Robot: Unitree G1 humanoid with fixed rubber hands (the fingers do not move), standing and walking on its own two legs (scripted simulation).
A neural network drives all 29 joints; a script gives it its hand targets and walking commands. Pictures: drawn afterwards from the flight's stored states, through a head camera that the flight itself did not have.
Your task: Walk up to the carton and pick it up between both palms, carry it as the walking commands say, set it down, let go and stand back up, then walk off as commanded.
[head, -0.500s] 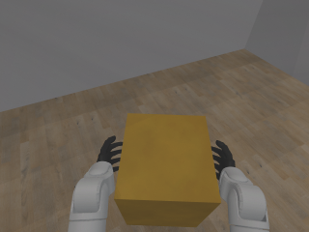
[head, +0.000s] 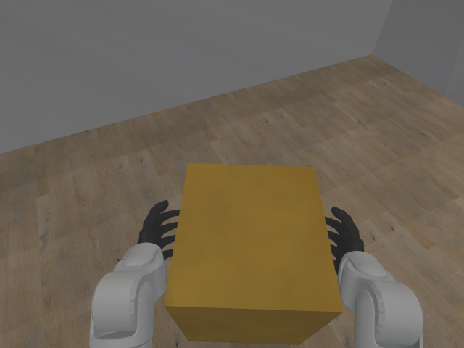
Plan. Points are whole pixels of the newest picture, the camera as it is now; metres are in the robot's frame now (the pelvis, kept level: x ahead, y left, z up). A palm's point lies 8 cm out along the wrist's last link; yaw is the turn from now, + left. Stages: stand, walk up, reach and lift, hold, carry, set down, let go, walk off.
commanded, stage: carry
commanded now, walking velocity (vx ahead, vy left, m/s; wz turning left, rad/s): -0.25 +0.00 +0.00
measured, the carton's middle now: (247, 260) +0.26 +0.00 +0.02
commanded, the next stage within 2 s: none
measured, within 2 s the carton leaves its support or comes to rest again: neither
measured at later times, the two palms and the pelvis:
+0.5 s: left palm (136, 326) +0.14 +0.14 +0.09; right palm (376, 339) +0.13 -0.15 +0.09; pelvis -0.11 +0.00 +0.01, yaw -1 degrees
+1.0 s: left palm out of the picture -0.01 +0.14 +0.10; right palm out of the picture -0.03 -0.15 +0.09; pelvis -0.26 +0.01 +0.01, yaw -3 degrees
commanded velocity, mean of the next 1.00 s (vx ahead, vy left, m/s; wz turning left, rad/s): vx -0.25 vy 0.00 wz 0.00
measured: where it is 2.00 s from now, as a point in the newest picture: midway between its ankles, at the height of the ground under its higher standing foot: outside the picture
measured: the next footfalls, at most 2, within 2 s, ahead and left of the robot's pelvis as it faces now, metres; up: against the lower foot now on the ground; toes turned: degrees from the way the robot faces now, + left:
right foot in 0.28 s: +0.04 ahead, -0.12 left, +0.00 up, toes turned -3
left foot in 0.58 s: -0.12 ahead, +0.13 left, +0.00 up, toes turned +4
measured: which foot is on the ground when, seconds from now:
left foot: down 0.00-0.32, up 0.34-0.56, down 0.58-0.96, up 0.98-1.00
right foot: down 0.00-0.16, up 0.18-0.26, down 0.28-0.60, up 0.62-0.94, down 0.96-1.00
